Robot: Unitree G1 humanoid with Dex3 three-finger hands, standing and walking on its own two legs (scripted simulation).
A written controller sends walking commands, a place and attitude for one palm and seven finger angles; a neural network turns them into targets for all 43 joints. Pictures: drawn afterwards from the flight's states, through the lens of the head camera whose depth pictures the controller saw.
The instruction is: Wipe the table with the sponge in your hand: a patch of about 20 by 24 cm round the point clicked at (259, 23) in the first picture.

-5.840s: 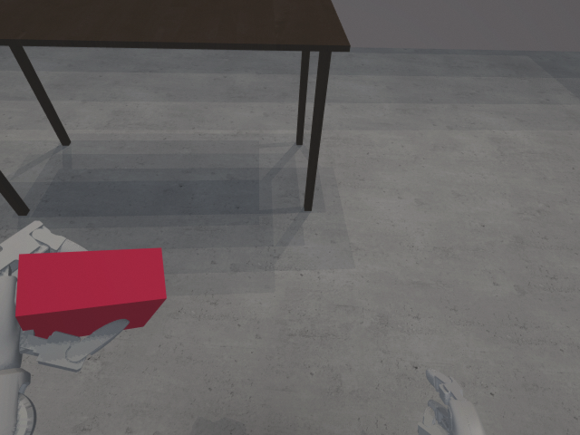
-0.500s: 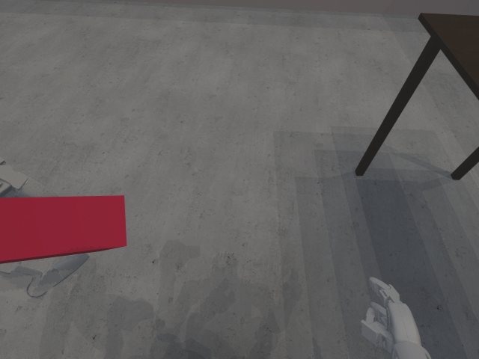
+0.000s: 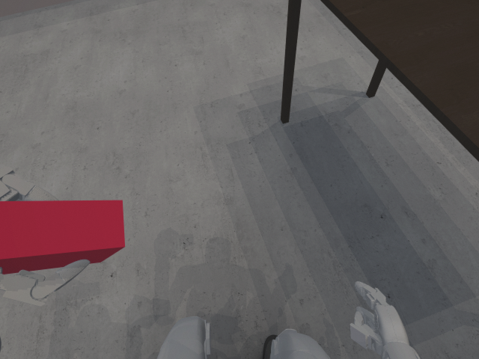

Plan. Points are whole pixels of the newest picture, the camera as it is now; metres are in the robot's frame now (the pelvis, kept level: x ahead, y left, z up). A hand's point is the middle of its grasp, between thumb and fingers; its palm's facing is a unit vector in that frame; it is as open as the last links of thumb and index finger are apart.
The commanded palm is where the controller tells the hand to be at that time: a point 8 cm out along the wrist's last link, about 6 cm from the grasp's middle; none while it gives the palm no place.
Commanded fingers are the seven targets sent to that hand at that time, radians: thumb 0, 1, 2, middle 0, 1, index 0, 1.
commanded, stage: turn to face it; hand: left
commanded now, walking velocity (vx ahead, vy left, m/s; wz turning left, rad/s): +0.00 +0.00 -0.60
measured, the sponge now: (75, 237) +0.24 +0.20 +0.15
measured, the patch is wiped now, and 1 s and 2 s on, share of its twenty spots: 0.00 0.00 0.00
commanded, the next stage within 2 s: none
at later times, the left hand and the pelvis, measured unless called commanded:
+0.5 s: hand (127, 303) +0.17 +0.11 +0.18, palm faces +0.17 -0.87 -0.46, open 9.7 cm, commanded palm +0.12 +0.16 +0.19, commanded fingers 0.00 0.10 1.30 -1.20 -1.60 -1.20 -1.60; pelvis -0.11 -0.07 +0.00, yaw -15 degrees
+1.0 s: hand out of the picture +0.07 -0.07 +0.20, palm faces -0.12 -0.85 -0.51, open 9.7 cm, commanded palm +0.06 +0.00 +0.19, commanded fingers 0.00 0.10 1.30 -1.20 -1.60 -1.20 -1.60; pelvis -0.22 -0.15 +0.00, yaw -32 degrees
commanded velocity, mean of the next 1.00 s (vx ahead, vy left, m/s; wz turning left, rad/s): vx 0.00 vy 0.00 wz -0.60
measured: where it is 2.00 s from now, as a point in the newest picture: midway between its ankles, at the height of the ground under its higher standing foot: outside the picture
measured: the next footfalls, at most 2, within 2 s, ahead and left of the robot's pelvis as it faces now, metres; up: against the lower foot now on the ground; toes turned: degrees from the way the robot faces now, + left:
left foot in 0.42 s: -0.03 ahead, +0.08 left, +0.00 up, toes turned -6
right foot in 0.66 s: -0.13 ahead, -0.28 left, +0.00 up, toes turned -25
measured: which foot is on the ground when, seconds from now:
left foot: up 0.00-0.40, down 0.42-0.66, up 0.68-0.96, down 0.98-1.00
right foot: down 0.00-0.40, up 0.42-0.64, down 0.66-1.00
